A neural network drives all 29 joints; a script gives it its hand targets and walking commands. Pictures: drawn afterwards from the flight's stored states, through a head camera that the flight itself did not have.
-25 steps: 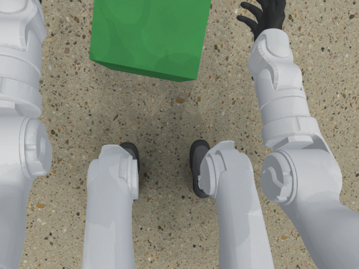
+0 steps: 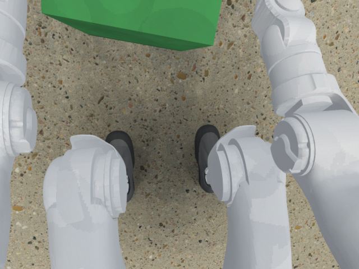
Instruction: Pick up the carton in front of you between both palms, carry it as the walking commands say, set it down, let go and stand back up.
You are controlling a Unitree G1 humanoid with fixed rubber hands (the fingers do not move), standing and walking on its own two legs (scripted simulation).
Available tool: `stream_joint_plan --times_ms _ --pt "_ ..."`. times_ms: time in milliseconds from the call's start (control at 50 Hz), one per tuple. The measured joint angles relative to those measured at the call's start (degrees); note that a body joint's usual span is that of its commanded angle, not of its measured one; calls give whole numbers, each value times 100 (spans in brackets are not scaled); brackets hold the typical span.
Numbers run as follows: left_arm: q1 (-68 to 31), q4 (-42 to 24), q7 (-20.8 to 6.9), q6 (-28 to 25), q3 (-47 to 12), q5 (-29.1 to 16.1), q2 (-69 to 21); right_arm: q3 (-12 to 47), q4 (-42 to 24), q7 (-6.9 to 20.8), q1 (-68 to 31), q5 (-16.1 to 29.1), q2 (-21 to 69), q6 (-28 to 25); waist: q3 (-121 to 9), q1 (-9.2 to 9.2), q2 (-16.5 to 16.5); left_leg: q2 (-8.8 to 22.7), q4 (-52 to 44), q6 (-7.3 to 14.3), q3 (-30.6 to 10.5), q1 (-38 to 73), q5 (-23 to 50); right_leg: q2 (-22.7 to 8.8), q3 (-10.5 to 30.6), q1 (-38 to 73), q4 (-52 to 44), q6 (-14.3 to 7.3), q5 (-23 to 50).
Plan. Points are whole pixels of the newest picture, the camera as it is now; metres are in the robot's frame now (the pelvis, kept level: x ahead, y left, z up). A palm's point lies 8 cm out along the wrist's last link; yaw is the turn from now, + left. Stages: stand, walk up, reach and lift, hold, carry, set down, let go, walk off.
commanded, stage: reach and lift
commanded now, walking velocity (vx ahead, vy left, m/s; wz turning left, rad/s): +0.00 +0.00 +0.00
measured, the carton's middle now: out of the picture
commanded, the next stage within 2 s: none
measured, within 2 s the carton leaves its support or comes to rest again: leaves its support in 0.68 s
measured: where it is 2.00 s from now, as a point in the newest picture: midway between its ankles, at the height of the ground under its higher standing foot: (167, 173)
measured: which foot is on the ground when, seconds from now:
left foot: down 0.00-1.00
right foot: down 0.00-1.00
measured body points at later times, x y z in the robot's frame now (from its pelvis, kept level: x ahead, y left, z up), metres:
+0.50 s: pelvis -0.01 +0.00 +0.00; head +0.37 +0.05 +0.23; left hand +0.58 +0.20 -0.18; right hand +0.56 -0.10 -0.18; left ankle +0.10 +0.11 -0.34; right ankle +0.12 -0.13 -0.34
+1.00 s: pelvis +0.00 -0.01 +0.04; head +0.30 +0.05 +0.37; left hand +0.53 +0.20 -0.05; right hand +0.53 -0.10 -0.05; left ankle +0.10 +0.11 -0.34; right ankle +0.12 -0.14 -0.34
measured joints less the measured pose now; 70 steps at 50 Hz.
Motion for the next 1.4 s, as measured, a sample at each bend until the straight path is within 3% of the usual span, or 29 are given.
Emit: stream_joint_plan --times_ms 180,360,420,480,560,640,780,820,920,1060,1140,1240,1400 --pt "203 127 8 -23 188 196 -228 -103 108 10 199 -143 186 -31 -362 51 -16 -37 -13 -94 -72 -77 16 -30 -67 -93 14 -80 6" --pt "-83 189 -56 34 -18 151 -321 -107 176 28 -139 -201 327 -14 -147 76 -13 -34 -170 -105 -71 6 157 -27 -67 -23 -133 -103 152" --pt "-273 348 -27 100 80 367 -391 -472 193 -92 -289 -524 488 61 -82 93 4 -43 -174 -97 -79 38 166 -34 -75 25 -147 -98 154" --pt "-330 413 -86 264 287 698 -484 -915 94 -19 -280 -919 581 234 -148 122 10 -33 -124 -69 -72 0 139 -21 -69 -3 -114 -82 131" --pt "-109 90 -154 537 651 1077 -637 -1335 -155 190 -134 -1312 618 529 -372 168 5 11 -13 -7 -13 -130 66 25 -11 -145 -13 -39 82" --pt "267 -394 -182 695 835 1188 -823 -1417 -410 236 53 -1349 574 710 -594 211 -18 49 48 46 67 -241 4 66 69 -281 60 5 37" --pt "1149 -1449 325 1025 753 1017 -1139 -1140 -1187 -37 731 -912 716 900 -1136 109 -139 -24 -62 1 79 -314 10 118 155 -354 7 54 -6" --pt "1411 -1770 359 1158 845 1045 -1260 -1160 -1569 -49 1109 -859 846 952 -1376 99 -152 -86 -173 -54 39 -290 48 154 176 -315 -80 59 -15" --pt "1926 -2199 244 1460 1310 1367 -1634 -1380 -2185 9 1869 -1034 1191 1129 -2062 172 -101 -220 -627 -203 -39 -67 198 137 193 -85 -451 52 30" --pt "2089 -1865 -87 1660 2287 2282 -2002 -2170 -2099 273 1969 -2143 1645 1467 -2819 177 99 -332 -1471 -280 -138 356 512 -13 102 343 -1231 -132 275" --pt "2168 -1890 -173 1708 2636 2683 -2199 -2379 -2210 408 2040 -2497 1744 1600 -3044 162 165 -320 -1901 -280 -165 572 653 3 96 551 -1669 -142 431" --pt "2441 -2251 -203 1759 2833 2889 -2456 -2341 -2503 506 2246 -2537 1770 1731 -3216 172 143 -252 -2332 -260 -119 845 732 47 156 779 -2096 -153 561" --pt "3245 -3076 -168 1967 2712 2720 -2721 -1968 -2925 510 2832 -2363 1865 1856 -3502 175 75 -219 -2903 -261 -63 1451 701 28 223 1343 -2626 -188 541"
